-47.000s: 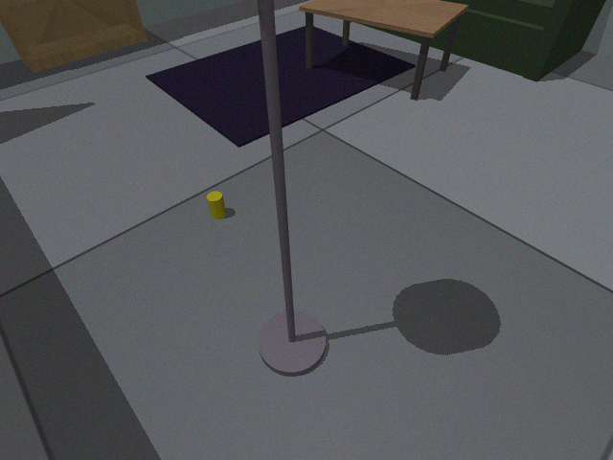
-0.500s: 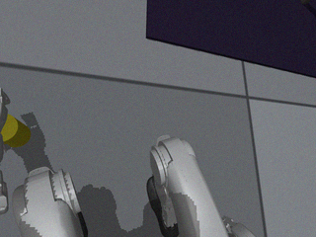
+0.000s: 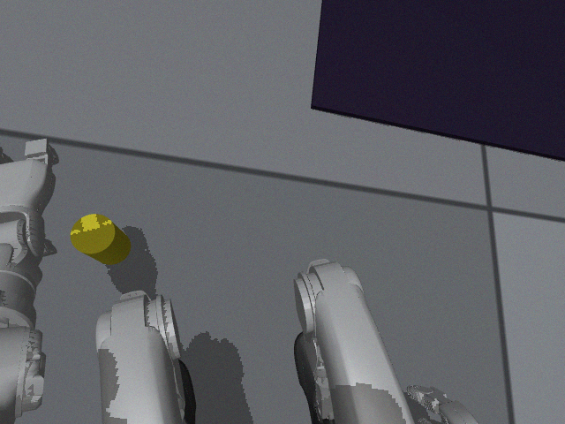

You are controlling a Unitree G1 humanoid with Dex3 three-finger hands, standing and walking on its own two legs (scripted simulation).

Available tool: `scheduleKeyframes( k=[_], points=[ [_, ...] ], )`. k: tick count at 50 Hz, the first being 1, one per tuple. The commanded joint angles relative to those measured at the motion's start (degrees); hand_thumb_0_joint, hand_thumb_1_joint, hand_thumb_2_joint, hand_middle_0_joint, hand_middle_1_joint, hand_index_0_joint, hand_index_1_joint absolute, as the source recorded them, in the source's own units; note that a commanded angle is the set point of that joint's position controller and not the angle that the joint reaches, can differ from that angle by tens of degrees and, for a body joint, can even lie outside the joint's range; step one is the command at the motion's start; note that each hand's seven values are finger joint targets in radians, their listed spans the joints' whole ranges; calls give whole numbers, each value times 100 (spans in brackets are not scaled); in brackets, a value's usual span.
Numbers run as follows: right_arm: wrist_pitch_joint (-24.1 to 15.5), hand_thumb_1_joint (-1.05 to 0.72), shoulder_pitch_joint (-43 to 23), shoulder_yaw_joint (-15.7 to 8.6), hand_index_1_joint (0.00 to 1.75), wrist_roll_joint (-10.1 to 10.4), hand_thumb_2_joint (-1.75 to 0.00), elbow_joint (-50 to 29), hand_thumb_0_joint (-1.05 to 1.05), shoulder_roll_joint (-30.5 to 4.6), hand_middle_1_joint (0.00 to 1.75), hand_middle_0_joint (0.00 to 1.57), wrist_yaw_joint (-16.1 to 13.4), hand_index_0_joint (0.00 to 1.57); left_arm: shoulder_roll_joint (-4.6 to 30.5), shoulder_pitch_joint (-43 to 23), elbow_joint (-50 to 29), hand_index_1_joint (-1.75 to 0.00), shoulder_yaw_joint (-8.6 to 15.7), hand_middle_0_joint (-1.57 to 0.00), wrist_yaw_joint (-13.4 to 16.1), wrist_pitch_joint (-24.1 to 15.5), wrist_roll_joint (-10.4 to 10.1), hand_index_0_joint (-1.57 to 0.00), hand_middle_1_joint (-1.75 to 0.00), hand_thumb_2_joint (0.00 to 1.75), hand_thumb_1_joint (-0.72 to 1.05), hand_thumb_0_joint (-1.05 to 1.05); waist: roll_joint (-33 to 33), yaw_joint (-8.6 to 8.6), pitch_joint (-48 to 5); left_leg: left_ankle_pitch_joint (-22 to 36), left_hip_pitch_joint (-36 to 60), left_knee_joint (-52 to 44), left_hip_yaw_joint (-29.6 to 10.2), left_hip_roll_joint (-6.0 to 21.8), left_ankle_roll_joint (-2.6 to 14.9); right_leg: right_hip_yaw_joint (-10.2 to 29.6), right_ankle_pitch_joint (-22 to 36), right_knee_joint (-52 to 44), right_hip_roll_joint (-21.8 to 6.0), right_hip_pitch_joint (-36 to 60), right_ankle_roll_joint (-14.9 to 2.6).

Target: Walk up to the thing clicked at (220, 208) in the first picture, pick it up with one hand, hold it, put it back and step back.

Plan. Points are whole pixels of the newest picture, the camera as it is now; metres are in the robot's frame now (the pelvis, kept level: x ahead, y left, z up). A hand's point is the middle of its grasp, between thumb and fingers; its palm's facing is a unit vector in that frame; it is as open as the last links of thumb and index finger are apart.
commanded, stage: withdraw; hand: left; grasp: from above
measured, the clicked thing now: (103, 241) +0.45 +0.26 -0.30
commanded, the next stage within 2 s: home in 0.52 s
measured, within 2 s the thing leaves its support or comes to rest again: neither
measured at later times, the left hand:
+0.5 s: hand (59, 230) +0.43 +0.28 -0.16, palm faces -0.48 -0.03 -0.88, open 14.1 cm
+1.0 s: hand (14, 234) +0.40 +0.27 -0.03, palm faces -0.39 -0.35 -0.85, open 11.1 cm
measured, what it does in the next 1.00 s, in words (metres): rises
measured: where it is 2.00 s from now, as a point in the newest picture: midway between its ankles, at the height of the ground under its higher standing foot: (255, 421)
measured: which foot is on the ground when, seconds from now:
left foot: down 0.00-1.00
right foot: down 0.00-1.00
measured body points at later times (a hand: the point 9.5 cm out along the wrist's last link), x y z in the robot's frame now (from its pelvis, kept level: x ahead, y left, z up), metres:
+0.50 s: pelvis -0.02 +0.00 +0.00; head +0.20 +0.07 +0.39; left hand +0.45 +0.28 -0.11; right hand +0.04 -0.28 -0.09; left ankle +0.08 +0.14 -0.32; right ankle +0.09 -0.13 -0.32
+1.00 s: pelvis +0.00 +0.01 +0.09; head +0.19 +0.04 +0.49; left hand +0.41 +0.29 +0.01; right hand +0.09 -0.26 -0.04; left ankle +0.08 +0.14 -0.32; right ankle +0.09 -0.14 -0.32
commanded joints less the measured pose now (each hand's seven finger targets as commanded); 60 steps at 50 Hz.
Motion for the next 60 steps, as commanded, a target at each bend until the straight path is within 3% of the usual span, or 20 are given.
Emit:
scheduleKeyframes(
  k=[1, 5, 8, 16, 20, 25, 29, 30, 32, 35, 37, 38, 42, 45, 46, 51, 53, 56, 58, 60],
  points=[
    [150, -92, 1220, -426, 30, 162, -91, -388, 0, -1262, 30, 20, -284, 20, 1169, -1436, -673, -104, -148, -8, -619, -66, -206, -6, -103, 104, -60, 0, 260, -210, -3192, 633, 2392, -1627, 700, -213, 459, -510, 1091, -2084, 167, 2467, -475],
    [233, -92, 1136, -332, 30, 229, -91, -492, 0, -1303, 30, 20, -482, 20, 1069, -1695, -587, -103, -324, -8, -962, -349, -205, -6, -102, 103, -58, 0, 255, -177, -2822, 558, 2497, -1805, 662, -230, 404, -520, 865, -2195, 128, 2199, -567],
    [261, -91, 1080, -226, 30, 238, -91, -563, 0, -1244, 30, 20, -571, 20, 1161, -1953, -578, -103, -375, -8, -950, -565, -117, -7, -101, 103, -57, 0, 462, -183, -2710, 390, 2595, -1947, 679, -231, 389, -503, 720, -2214, 115, 2107, -567],
    [160, -91, 1037, -81, 30, 95, -91, -402, 0, -1312, 30, 20, -664, 20, 1254, -2667, 106, -102, -432, -8, -315, -928, 359, -7, -101, 102, -56, 0, 970, -308, -2903, 305, 2846, -1859, 632, -221, 312, -601, 686, -1875, 84, 1529, -594],
    [64, -91, 1133, -36, 30, -33, -90, -289, 0, -1342, 30, 20, -620, 20, 1360, -2901, 536, -102, -290, -8, 172, -1029, 567, -7, -101, 101, -56, 0, 1258, -373, -3205, 560, 2956, -1629, 669, -259, 268, -666, 918, -1598, 71, 1402, -595],
    [-75, -91, 1186, -67, 30, -176, -90, -240, 0, -1420, 30, 20, -586, 20, 1873, -3013, 363, -101, 223, -8, 814, -957, 823, -8, -101, 100, -55, 0, 1892, -293, -3772, 671, 3312, -1527, 685, -271, 209, -741, 1007, -1294, 23, 1280, -596],
    [-128, -91, 1205, -221, 30, -168, -90, -322, 0, -1483, 30, 20, -573, 20, 2184, -2969, -176, -99, 581, -8, 1078, -627, 722, -8, -99, 99, -54, 0, 2099, -185, -4417, 604, 3604, -1591, 738, -251, 224, -673, 983, -1313, -7, 1336, -611],
    [-133, -91, 1222, -230, 30, -158, -90, -315, 0, -1435, 30, 20, -556, 20, 1997, -2840, -143, -99, 467, -8, 1058, -512, 679, -8, -99, 99, -53, 0, 2118, -230, -4339, 578, 3571, -1594, 761, -238, 228, -653, 970, -1353, 0, 1347, -616],
    [-107, -91, 1318, -279, 30, -103, -90, -281, 0, -1456, 30, 20, -561, 20, 2183, -2940, -489, -97, 598, -11, 987, -355, 560, -11, -97, 96, -50, 0, 2115, -168, -4656, 554, 3613, -1657, 759, -241, 256, -626, 951, -1464, 20, 1501, -612],
    [-74, -88, 1473, -308, 30, -3, -90, -223, 0, -1373, 30, 20, -546, 20, 1721, -2525, -380, -73, 302, -23, 611, -131, 261, -21, -73, 85, -26, 0, 1663, -182, -4479, 497, 3471, -1773, 733, -235, 313, -606, 889, -1730, 60, 1771, -598],
    [-28, -89, 1567, -349, 30, 91, -90, -250, 0, -1361, 30, 20, -568, 20, 1731, -2326, -680, -62, 333, -23, 320, -60, -34, -20, -59, 84, -20, 0, 1381, -88, -4610, 565, 3406, -1890, 727, -250, 360, -574, 919, -1936, 75, 2178, -563],
    [-2, -89, 1566, -361, 30, 153, -90, -278, 0, -1323, 30, 20, -576, 20, 1429, -1763, -454, -60, 187, -22, 131, 29, -183, -20, -58, 84, -14, 0, 1137, -30, -4367, 517, 3371, -2033, 697, -256, 364, -581, 876, -2065, 67, 2269, -553],
    [144, -89, 1393, -478, 30, 404, -90, -609, 0, -1218, 30, 20, -622, 20, 864, -558, -1467, -43, -44, -20, -598, 160, -959, -19, -42, 80, 18, 0, 732, 157, -4183, 489, 3506, -2577, 592, -247, 388, -537, 939, -2508, 59, 2806, -514],
    [226, -90, 1101, -543, 30, 535, -90, -880, 0, -1121, 30, 20, -677, 20, 827, -112, -2969, -34, 113, -19, -993, 221, -1683, -19, -34, 81, 42, 0, 715, 369, -4241, 770, 3843, -2885, 563, -228, 381, -429, 1271, -2803, 20, 3245, -490],
    [247, -90, 990, -528, 30, 562, -90, -928, 0, -1072, 30, 20, -699, 20, 654, 295, -2983, -31, 95, -19, -1087, 277, -1857, -19, -31, 81, 50, 0, 577, 376, -3996, 836, 3922, -2996, 521, -213, 371, -428, 1329, -2868, 20, 3266, -484],
    [278, -90, 625, -488, 30, 660, -90, -1138, 0, -913, 30, 20, -847, 20, 439, 1020, -4369, -30, 296, -20, -1260, 436, -2538, -20, -30, 90, 90, 0, 852, 583, -3810, 1058, 4733, -3621, 461, -151, 301, -322, 1427, -3316, -54, 3602, -526],
    [258, -90, 497, -487, 30, 680, -90, -1219, 0, -850, 30, 20, -900, 20, 56, 1427, -4543, -30, 144, -20, -1290, 529, -2754, -20, -30, 90, 90, 0, 669, 543, -3545, 922, 4865, -3854, 489, -125, 309, -299, 1319, -3595, -53, 3781, -519],
    [177, -90, 347, -504, 30, 707, -90, -1366, 0, -825, 30, 20, -1010, 20, -72, 1870, -5223, -30, 213, -20, -1296, 694, -3216, -20, -30, 90, 90, 0, 725, 633, -3601, 825, 5399, -4293, 535, -112, 296, -244, 1225, -4068, -78, 4280, -504],
    [96, -90, 201, -488, 30, 738, -90, -1455, 0, -801, 30, 20, -1088, 20, -427, 2308, -5497, -30, -8, -20, -1363, 851, -3513, -20, -30, 90, 90, 0, 611, 562, -3388, 735, 5630, -4588, 513, -105, 284, -241, 1161, -4338, -86, 4474, -490],
    [5, -90, 90, -472, 30, 760, -90, -1548, 0, -791, 30, 20, -1178, 20, -509, 2693, -5868, -30, -1, -20, -1411, 1013, -3848, -20, -30, 90, 90, 0, 635, 604, -3399, 771, 5985, -4847, 480, -94, 261, -222, 1175, -4549, -93, 4731, -482]
  ],
)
